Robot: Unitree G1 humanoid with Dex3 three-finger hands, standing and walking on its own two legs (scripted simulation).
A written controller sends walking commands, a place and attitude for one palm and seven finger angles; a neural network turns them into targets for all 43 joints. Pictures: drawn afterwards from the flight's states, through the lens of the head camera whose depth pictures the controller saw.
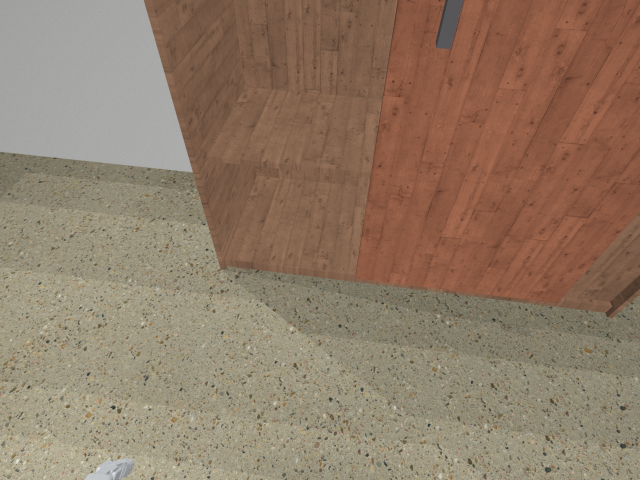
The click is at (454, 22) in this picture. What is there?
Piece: wardrobe's sliding door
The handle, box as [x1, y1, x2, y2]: [436, 0, 463, 48]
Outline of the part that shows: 463,0 445,0 436,38 436,47 450,48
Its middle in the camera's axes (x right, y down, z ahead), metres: +0.24 -0.45 +0.71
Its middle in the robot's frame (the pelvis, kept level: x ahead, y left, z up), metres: +0.88 -0.19 +0.25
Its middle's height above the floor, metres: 1.02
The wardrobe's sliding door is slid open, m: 0.51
